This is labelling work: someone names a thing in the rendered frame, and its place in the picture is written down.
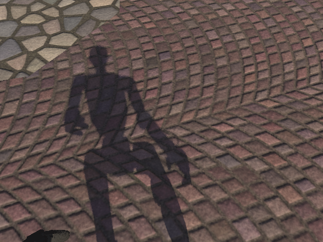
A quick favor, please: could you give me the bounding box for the robot left hand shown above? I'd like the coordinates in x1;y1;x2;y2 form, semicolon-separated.
23;229;70;242

